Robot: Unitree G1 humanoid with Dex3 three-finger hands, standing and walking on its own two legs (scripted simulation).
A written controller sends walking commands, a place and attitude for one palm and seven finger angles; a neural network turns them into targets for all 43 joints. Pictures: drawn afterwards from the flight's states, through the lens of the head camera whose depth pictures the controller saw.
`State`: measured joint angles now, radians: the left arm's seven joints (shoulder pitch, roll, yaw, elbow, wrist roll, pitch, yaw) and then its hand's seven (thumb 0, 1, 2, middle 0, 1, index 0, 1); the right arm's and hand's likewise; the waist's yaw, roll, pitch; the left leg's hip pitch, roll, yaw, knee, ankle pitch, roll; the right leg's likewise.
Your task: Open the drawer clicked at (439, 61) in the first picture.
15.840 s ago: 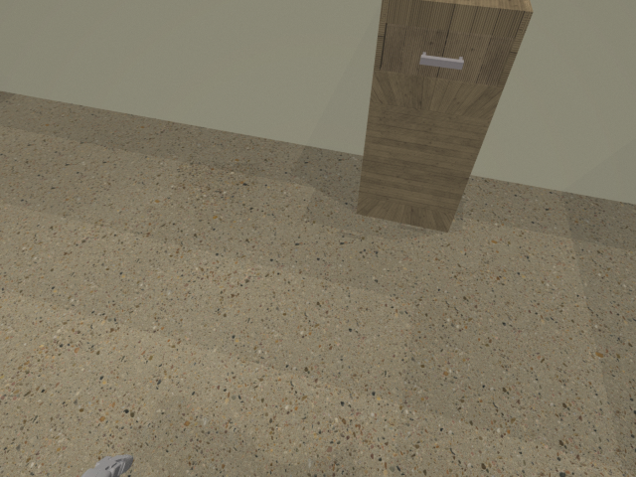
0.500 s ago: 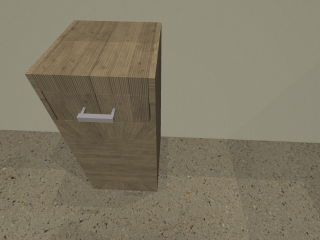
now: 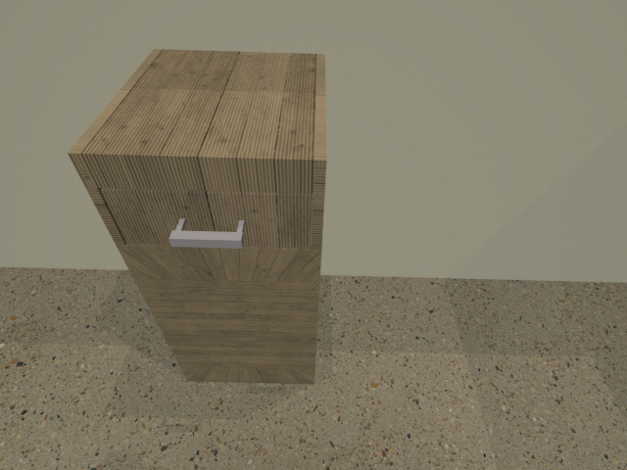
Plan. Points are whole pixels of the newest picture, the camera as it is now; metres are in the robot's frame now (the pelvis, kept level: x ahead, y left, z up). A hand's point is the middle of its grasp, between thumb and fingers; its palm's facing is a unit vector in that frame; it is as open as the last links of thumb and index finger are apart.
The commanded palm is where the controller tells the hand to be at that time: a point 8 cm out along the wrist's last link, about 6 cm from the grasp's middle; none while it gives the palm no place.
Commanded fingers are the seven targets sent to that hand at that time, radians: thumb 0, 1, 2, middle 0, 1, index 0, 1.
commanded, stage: raise the hand with hooked fingers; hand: left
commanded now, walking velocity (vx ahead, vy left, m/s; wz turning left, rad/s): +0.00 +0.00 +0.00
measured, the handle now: (209, 231) +0.52 +0.22 -0.03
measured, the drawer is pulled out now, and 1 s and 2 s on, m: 0.00 0.00 0.00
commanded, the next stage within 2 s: move the hooked fingers above the handle in 2.00 s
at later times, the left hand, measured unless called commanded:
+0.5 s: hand (176, 439) +0.18 +0.19 -0.06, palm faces -0.05 -0.38 -0.92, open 8.4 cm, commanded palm +0.15 +0.24 -0.01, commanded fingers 0.00 0.41 0.69 -0.23 -0.62 -0.23 -0.62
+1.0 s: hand (149, 376) +0.24 +0.23 -0.02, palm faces -0.04 -0.12 -0.99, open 11.4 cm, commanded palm +0.22 +0.24 +0.06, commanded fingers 0.00 -0.17 0.44 -0.28 -0.99 -0.28 -0.99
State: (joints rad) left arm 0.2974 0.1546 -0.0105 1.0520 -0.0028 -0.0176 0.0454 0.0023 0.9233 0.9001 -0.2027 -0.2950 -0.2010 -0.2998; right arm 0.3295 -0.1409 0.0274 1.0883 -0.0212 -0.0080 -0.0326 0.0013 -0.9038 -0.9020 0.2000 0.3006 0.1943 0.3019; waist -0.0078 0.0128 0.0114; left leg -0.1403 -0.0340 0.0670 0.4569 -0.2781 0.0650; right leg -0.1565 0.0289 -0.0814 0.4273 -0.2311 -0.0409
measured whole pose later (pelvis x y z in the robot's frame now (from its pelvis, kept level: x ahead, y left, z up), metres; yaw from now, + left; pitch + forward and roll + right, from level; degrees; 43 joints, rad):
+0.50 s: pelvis -0.03 +0.04 -0.03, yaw -2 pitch +5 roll +1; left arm 0.37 0.19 -0.19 0.08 0.99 0.00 0.40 0.00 0.64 0.78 -0.22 -0.47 -0.22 -0.47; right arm 0.10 -0.25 -0.02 0.51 -0.03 0.05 0.06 0.01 -0.91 -0.90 0.20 0.30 0.19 0.30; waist 0.04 0.00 -0.09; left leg -0.46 -0.08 0.16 0.72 -0.36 0.11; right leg -0.54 0.05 0.07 0.78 -0.33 -0.03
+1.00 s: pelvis +0.01 +0.02 -0.02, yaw -1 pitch +6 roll +0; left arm 0.28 0.36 -0.12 -0.04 1.04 0.04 0.29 0.00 0.05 0.53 -0.28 -0.84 -0.28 -0.85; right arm 0.16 -0.18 0.07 0.55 -0.03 0.15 0.03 0.01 -0.90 -0.90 0.21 0.30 0.20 0.30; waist 0.07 0.05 -0.06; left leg -0.40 -0.06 0.09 0.68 -0.39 0.09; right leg -0.45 0.08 0.01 0.69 -0.35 -0.06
